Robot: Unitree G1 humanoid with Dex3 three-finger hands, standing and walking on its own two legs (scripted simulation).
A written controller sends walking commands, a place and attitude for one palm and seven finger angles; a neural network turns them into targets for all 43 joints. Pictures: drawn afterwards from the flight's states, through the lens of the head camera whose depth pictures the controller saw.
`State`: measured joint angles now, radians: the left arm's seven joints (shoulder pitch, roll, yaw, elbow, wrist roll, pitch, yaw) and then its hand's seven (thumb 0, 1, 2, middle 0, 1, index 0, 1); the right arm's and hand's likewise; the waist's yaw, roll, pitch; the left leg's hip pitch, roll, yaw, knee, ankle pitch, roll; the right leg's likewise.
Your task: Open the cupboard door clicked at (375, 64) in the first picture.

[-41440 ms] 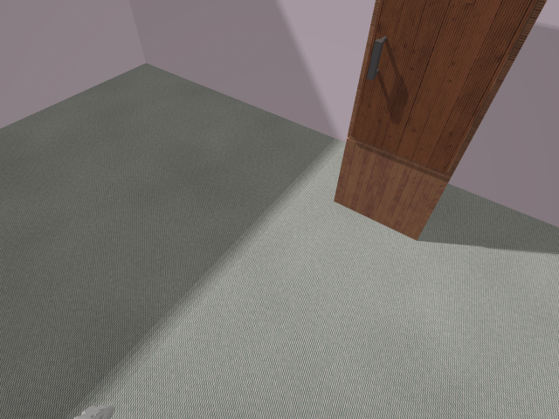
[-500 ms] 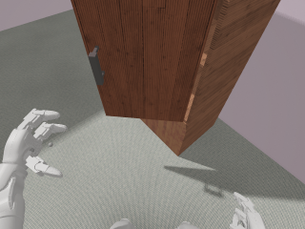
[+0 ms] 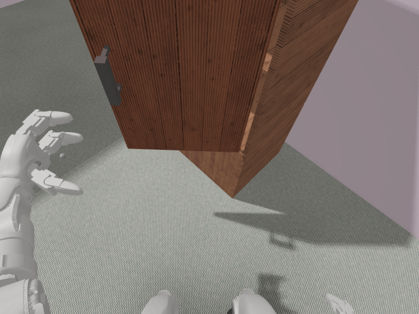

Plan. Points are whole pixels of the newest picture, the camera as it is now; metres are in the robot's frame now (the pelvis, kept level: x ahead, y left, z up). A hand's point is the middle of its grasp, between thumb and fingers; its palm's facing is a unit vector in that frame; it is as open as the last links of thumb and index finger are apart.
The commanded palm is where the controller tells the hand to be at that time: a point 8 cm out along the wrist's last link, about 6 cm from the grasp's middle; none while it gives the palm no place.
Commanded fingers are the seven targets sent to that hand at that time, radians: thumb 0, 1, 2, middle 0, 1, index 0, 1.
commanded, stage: move the hooked fingers beside the handle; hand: left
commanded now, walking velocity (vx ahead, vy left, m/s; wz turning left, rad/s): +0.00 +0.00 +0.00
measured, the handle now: (111, 76) +0.60 +0.23 +0.05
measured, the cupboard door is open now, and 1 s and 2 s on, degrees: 44 44 44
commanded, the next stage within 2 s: slide the fingers in behind the handle in 1.80 s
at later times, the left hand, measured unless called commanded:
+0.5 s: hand (69, 121) +0.46 +0.28 +0.06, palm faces -0.02 -1.00 -0.01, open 14.0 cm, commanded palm +0.45 +0.33 +0.06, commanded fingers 0.00 -0.50 0.30 -0.30 -1.20 -0.30 -1.20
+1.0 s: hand (71, 90) +0.54 +0.30 +0.07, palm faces -0.02 -1.00 -0.02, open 14.0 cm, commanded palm +0.53 +0.33 +0.06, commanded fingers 0.00 -0.50 0.30 -0.30 -1.20 -0.30 -1.20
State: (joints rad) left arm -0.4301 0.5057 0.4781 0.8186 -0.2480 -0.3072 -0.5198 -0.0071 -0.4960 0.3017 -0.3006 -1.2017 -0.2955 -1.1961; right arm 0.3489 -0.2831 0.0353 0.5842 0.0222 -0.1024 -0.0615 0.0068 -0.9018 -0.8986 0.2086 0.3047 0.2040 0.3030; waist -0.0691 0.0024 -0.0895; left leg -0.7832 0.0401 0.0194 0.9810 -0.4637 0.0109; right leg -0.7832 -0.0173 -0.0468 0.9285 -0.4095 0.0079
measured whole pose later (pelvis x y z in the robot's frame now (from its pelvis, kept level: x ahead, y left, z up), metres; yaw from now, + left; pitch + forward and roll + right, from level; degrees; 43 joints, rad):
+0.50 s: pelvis -0.01 +0.00 -0.02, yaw -1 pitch +21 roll -3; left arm -0.81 0.71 0.54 1.17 -0.14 -0.35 -0.56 -0.01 -0.50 0.30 -0.30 -1.20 -0.29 -1.20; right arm 0.36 -0.29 0.05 0.60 0.01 0.00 -0.05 0.00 -0.90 -0.90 0.21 0.30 0.20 0.30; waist -0.14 -0.01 -0.08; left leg -0.96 0.06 0.00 1.08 -0.48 0.01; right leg -0.94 0.00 -0.06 0.99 -0.41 0.01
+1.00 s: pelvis +0.00 +0.01 -0.03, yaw -2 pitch +26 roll -5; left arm -1.08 0.92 0.57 1.30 -0.05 -0.29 -0.56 -0.01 -0.50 0.30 -0.30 -1.20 -0.29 -1.20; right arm 0.40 -0.29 0.09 0.59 -0.01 0.08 -0.04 0.00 -0.90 -0.90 0.21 0.30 0.20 0.30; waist -0.23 0.01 -0.07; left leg -1.10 0.07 -0.01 1.14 -0.50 0.02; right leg -1.07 0.01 -0.07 1.01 -0.41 0.02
